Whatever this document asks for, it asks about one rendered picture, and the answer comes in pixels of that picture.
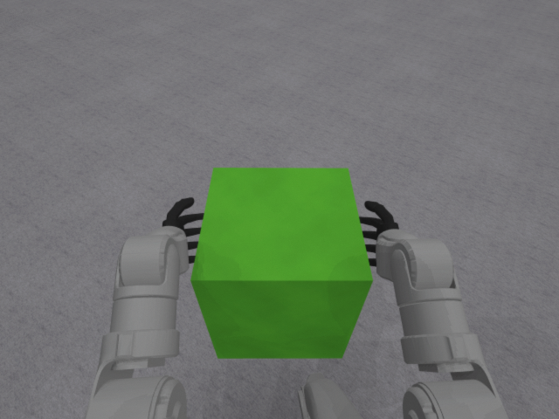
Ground left robot forearm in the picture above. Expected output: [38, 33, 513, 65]
[84, 226, 190, 419]

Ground left robot upper arm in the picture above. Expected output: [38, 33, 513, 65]
[86, 375, 188, 419]

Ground robot right shin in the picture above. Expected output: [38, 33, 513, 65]
[306, 372, 325, 384]

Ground right robot upper arm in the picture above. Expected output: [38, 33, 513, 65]
[403, 380, 507, 419]

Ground right robot thigh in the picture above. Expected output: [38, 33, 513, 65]
[298, 378, 363, 419]

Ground right robot forearm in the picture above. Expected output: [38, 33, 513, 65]
[376, 229, 508, 419]

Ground robot right hand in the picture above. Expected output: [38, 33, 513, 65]
[359, 201, 399, 267]

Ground robot left hand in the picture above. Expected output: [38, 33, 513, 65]
[162, 197, 204, 264]

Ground carton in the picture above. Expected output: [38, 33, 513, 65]
[190, 168, 373, 359]

